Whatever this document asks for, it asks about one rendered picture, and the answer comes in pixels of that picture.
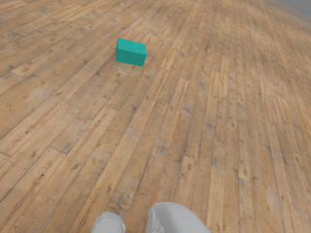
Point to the robot right shin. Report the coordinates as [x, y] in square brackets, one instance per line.
[149, 230]

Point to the carton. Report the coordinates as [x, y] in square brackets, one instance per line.
[131, 52]

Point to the left robot thigh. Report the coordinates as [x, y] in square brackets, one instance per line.
[109, 223]

